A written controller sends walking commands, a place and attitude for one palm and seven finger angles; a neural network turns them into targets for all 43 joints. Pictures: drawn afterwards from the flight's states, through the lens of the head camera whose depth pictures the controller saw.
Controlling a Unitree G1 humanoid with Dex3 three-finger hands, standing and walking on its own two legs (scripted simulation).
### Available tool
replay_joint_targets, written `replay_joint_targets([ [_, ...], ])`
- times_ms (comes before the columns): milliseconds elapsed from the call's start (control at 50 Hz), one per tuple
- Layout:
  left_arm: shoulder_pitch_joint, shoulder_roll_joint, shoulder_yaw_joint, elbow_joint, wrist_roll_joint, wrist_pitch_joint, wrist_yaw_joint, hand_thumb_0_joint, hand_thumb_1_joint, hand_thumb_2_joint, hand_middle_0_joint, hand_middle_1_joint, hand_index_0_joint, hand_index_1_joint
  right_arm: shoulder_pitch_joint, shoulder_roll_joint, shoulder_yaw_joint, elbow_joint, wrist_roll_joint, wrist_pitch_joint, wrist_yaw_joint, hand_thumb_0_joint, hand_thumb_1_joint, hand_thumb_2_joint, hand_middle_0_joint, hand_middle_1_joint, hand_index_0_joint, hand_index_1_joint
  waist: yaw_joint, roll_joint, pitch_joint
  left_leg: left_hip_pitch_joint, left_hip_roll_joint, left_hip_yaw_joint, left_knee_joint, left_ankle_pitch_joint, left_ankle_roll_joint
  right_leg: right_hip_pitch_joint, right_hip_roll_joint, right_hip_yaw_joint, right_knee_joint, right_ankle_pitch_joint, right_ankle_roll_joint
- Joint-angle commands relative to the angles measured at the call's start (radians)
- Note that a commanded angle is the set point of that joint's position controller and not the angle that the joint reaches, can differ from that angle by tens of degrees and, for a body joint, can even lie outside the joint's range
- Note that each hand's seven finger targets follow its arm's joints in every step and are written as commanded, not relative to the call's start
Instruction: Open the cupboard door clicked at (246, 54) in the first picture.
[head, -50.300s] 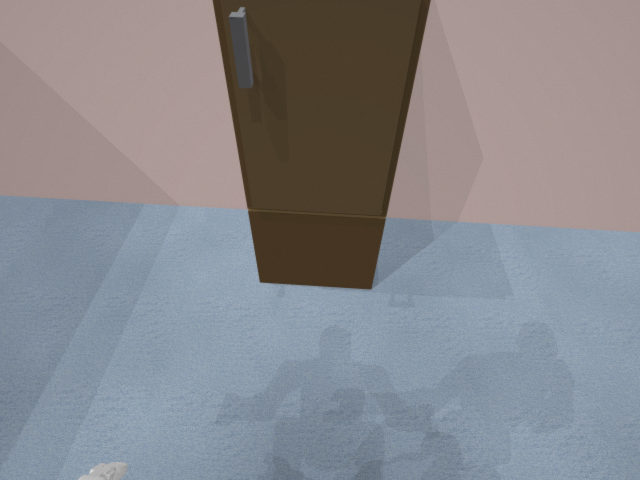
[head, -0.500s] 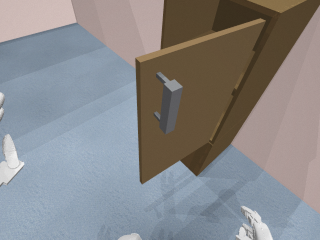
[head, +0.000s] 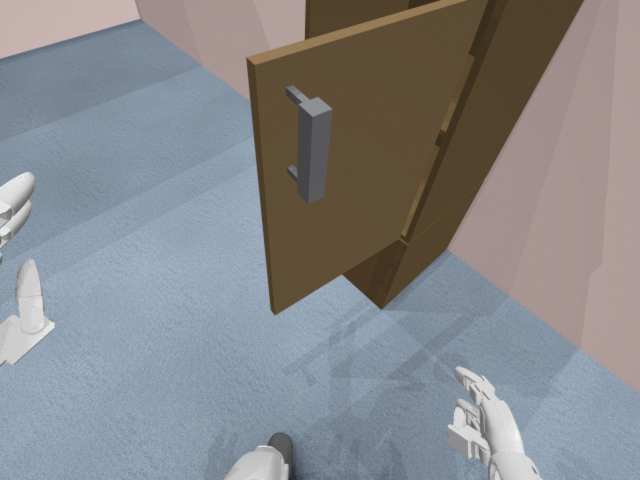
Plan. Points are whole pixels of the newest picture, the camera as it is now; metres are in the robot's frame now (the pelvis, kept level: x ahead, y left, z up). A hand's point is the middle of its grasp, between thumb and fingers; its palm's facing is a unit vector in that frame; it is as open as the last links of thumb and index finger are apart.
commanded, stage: stop stepping back and stand still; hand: left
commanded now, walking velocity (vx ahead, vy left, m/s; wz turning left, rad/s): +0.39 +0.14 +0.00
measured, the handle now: (302, 145) +0.48 +0.07 +0.15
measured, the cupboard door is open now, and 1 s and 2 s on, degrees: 83 83 83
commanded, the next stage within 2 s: let the arm hang, fingers relaxed in 0.70 s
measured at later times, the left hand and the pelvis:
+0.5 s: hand out of the picture +0.11 +0.28 +0.18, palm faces +0.41 -0.77 -0.50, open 7.4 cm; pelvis -0.07 +0.01 +0.01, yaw +2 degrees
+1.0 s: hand out of the picture +0.08 +0.25 -0.11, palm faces +0.09 -0.95 -0.29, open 7.4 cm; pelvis -0.07 +0.03 -0.01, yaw +4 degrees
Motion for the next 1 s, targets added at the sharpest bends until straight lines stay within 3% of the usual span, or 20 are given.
replay_joint_targets([
  [0, 0.055, 0.124, 0.145, -0.082, -0.002, -0.013, 0.039, 0.0, 0.9, 0.9, -0.2, -0.3, -0.2, -0.3, 0.005, -0.118, -0.055, -0.132, 0.028, -0.01, -0.023, 0.0, -0.9, -0.9, 0.2, 0.3, 0.2, 0.3, -0.031, -0.109, -0.161, 0.081, -0.029, -0.062, 0.482, -0.238, -0.025, -0.129, -0.338, 0.134, -0.018, 0.642, -0.054],
  [100, -0.159, 0.106, 0.085, -0.065, 0.036, 0.011, 0.073, 0.0, 0.9, 0.9, -0.2, -0.3, -0.2, -0.3, 0.001, -0.151, -0.044, -0.137, 0.035, -0.046, -0.064, 0.0, -0.9, -0.9, 0.2, 0.3, 0.2, 0.3, -0.032, -0.077, -0.065, 0.262, -0.011, -0.007, 0.069, -0.111, 0.019, -0.077, -0.307, 0.161, 0.02, 0.66, -0.003],
  [160, -0.147, 0.103, 0.079, -0.114, 0.04, -0.013, 0.084, 0.0, 0.9, 0.9, -0.2, -0.3, -0.2, -0.3, 0.032, -0.181, -0.061, -0.154, 0.041, -0.07, -0.064, 0.0, -0.9, -0.9, 0.2, 0.3, 0.2, 0.3, -0.014, -0.001, -0.141, 0.411, 0.065, -0.06, -0.049, 0.327, 0.054, -0.02, -0.176, 0.101, 0.096, 0.599, 0.088],
  [200, -0.051, 0.108, 0.095, -0.092, 0.048, -0.013, 0.076, 0.0, 0.9, 0.9, -0.2, -0.3, -0.2, -0.3, 0.038, -0.159, -0.049, -0.156, 0.031, -0.068, -0.058, 0.0, -0.9, -0.9, 0.2, 0.3, 0.2, 0.3, -0.019, 0.081, -0.172, 0.447, 0.082, -0.127, -0.009, 0.476, 0.067, -0.048, -0.126, 0.056, 0.101, 0.503, 0.082],
  [260, -0.03, 0.106, 0.109, -0.136, 0.04, -0.031, 0.064, 0.0, 0.9, 0.9, -0.2, -0.3, -0.2, -0.3, 0.02, -0.167, -0.05, -0.152, 0.019, -0.087, -0.048, 0.0, -0.9, -0.9, 0.2, 0.3, 0.2, 0.3, -0.016, 0.168, -0.118, 0.305, 0.126, -0.222, -0.164, 0.086, 0.061, -0.02, -0.064, 0.03, 0.069, 0.03, 0.059],
  [360, 0.019, 0.095, 0.13, -0.087, 0.045, -0.034, 0.066, 0.0, 0.9, 0.9, -0.2, -0.3, -0.2, -0.3, 0.012, -0.159, -0.054, -0.148, 0.008, -0.097, -0.051, 0.0, -0.9, -0.9, 0.2, 0.3, 0.2, 0.3, -0.018, 0.212, -0.047, 0.103, 0.097, -0.198, -0.33, -0.542, 0.036, 0.053, -0.027, -0.016, 0.057, -0.121, 0.027],
  [420, 0.009, 0.091, 0.115, -0.059, 0.045, -0.021, 0.066, 0.0, 0.9, 0.9, -0.2, -0.3, -0.2, -0.3, 0.026, -0.151, -0.059, -0.139, 0.002, -0.092, -0.056, 0.0, -0.9, -0.9, 0.2, 0.3, 0.2, 0.3, -0.022, 0.101, -0.058, 0.153, 0.046, -0.133, -0.18, -0.454, 0.024, -0.002, -0.054, 0.041, -0.037, -0.181, -0.006],
  [480, -0.082, 0.095, 0.097, -0.069, 0.043, -0.02, 0.065, 0.0, 0.9, 0.9, -0.2, -0.3, -0.2, -0.3, 0.044, -0.156, -0.074, -0.111, -0.001, -0.082, -0.054, 0.0, -0.9, -0.9, 0.2, 0.3, 0.2, 0.3, -0.026, -0.158, -0.035, 0.159, -0.033, -0.036, 0.336, -0.215, -0.001, -0.176, -0.311, 0.438, -0.241, -0.375, -0.151],
  [500, -0.139, 0.075, 0.067, -0.077, 0.044, -0.022, 0.066, 0.0, 0.9, 0.9, -0.2, -0.3, -0.2, -0.3, 0.046, -0.157, -0.075, -0.1, 0.002, -0.086, -0.052, 0.0, -0.9, -0.9, 0.2, 0.3, 0.2, 0.3, -0.028, -0.158, -0.013, 0.096, -0.017, -0.047, 0.432, -0.212, -0.001, -0.157, -0.358, 0.466, -0.23, -0.295, -0.182],
  [580, -0.328, 0.063, 0.016, -0.02, 0.069, -0.022, 0.077, 0.0, 0.9, 0.9, -0.2, -0.3, -0.2, -0.3, 0.025, -0.158, -0.061, -0.08, 0.001, -0.096, -0.072, 0.0, -0.9, -0.9, 0.2, 0.3, 0.2, 0.3, -0.054, -0.048, 0.065, 0.357, 0.019, -0.015, 0.116, -0.239, 0.024, -0.374, -0.273, 0.232, -0.119, -0.374, -0.083],
  [600, -0.324, 0.067, 0.023, -0.024, 0.072, -0.026, 0.08, 0.0, 0.9, 0.9, -0.2, -0.3, -0.2, -0.3, 0.029, -0.167, -0.06, -0.082, 0.0, -0.101, -0.078, 0.0, -0.9, -0.9, 0.2, 0.3, 0.2, 0.3, -0.051, 0.042, 0.064, 0.391, 0.02, -0.059, -0.007, -0.288, 0.035, -0.367, -0.206, 0.172, -0.012, -0.318, -0.052],
  [640, -0.286, 0.073, 0.047, -0.106, 0.071, -0.046, 0.083, 0.0, 0.9, 0.9, -0.2, -0.3, -0.2, -0.3, 0.033, -0.179, -0.053, -0.115, 0.001, -0.117, -0.072, 0.0, -0.9, -0.9, 0.2, 0.3, 0.2, 0.3, -0.032, 0.268, 0.01, 0.394, 0.202, -0.395, -0.217, -0.39, 0.126, -0.341, -0.047, 0.031, 0.274, -0.134, 0.036],
  [680, -0.213, 0.14, 0.131, -0.087, 0.073, -0.055, 0.078, 0.0, 0.9, 0.9, -0.2, -0.3, -0.2, -0.3, 0.022, -0.136, -0.049, -0.097, -0.006, -0.137, -0.062, 0.0, -0.9, -0.9, 0.2, 0.3, 0.2, 0.3, -0.025, 0.256, -0.026, 0.253, 0.262, -0.537, -0.372, -0.588, 0.168, -0.25, -0.055, 0.072, 0.485, -0.181, 0.043],
  [760, -0.05, 0.088, 0.107, -0.135, 0.069, -0.058, 0.074, 0.0, 0.9, 0.9, -0.2, -0.3, -0.2, -0.3, 0.023, -0.131, -0.038, -0.087, -0.009, -0.158, -0.035, 0.0, -0.9, -0.9, 0.2, 0.3, 0.2, 0.3, -0.013, 0.217, -0.051, 0.258, 0.182, -0.27, -0.228, -0.158, 0.132, -0.103, -0.066, 0.025, 0.217, -0.087, 0.051],
  [780, -0.107, -0.165, -0.33, 0.73, 0.144, 0.117, -0.052, 0.0, 0.9, 0.9, -0.2, -0.3, -0.2, -0.3, -0.01, -0.253, -0.114, 0.161, -0.007, -0.162, 0.023, 0.0, -0.9, -0.9, 0.2, 0.3, 0.2, 0.3, -0.052, 0.124, -0.042, 0.254, 0.117, -0.196, -0.014, 0.159, 0.083, -0.175, -0.102, 0.026, 0.163, 0.075, 0.038],
  [800, -0.092, -0.203, -0.307, 0.788, 0.141, 0.21, -0.076, 0.0, 0.9, 0.9, -0.2, -0.3, -0.2, -0.3, 0.094, -0.18, -0.097, 0.159, 0.005, -0.063, 0.021, 0.0, -0.9, -0.9, 0.2, 0.3, 0.2, 0.3, -0.022, 0.046, -0.114, 0.259, 0.09, -0.115, 0.07, 0.216, 0.043, -0.121, -0.156, 0.083, 0.115, 0.26, 0.026],
  [840, -0.208, -0.171, -0.339, 0.855, 0.133, 0.222, -0.096, 0.0, 0.9, 0.9, -0.2, -0.3, -0.2, -0.3, 0.133, -0.123, -0.07, 0.148, 0.009, -0.016, 0.026, 0.0, -0.9, -0.9, 0.2, 0.3, 0.2, 0.3, -0.056, -0.153, -0.101, 0.23, 0.044, -0.095, 0.123, -0.089, 0.017, -0.217, -0.266, 0.159, 0.048, 0.131, -0.027],
  [880, -0.27, -0.151, -0.348, 0.957, 0.132, 0.221, -0.09, 0.0, 0.9, 0.9, -0.2, -0.3, -0.2, -0.3, 0.13, -0.127, -0.062, 0.151, -0.016, 0.022, 0.026, 0.0, -0.9, -0.9, 0.2, 0.3, 0.2, 0.3, -0.05, -0.289, -0.066, 0.219, 0.003, -0.06, 0.18, -0.045, 0.019, -0.221, -0.261, 0.157, -0.002, 0.086, -0.055],
  [940, -0.358, -0.159, -0.374, 1.15, 0.119, 0.227, -0.079, 0.0, 0.9, 0.9, -0.2, -0.3, -0.2, -0.3, 0.108, -0.138, -0.057, 0.208, -0.028, 0.054, 0.023, 0.0, -0.9, -0.9, 0.2, 0.3, 0.2, 0.3, -0.058, -0.185, -0.017, 0.297, 0.018, -0.087, 0.103, 0.065, 0.022, -0.231, -0.239, 0.123, 0.014, 0.155, -0.049],
  [980, -0.358, -0.17, -0.387, 1.285, 0.109, 0.235, -0.075, 0.0, 0.9, 0.9, -0.2, -0.3, -0.2, -0.3, 0.094, -0.143, -0.037, 0.251, -0.031, 0.056, 0.018, 0.0, -0.9, -0.9, 0.2, 0.3, 0.2, 0.3, -0.032, 0.07, 0.001, 0.266, 0.068, -0.195, -0.05, 0.142, 0.045, -0.15, -0.158, 0.079, 0.067, 0.109, 0.006],
])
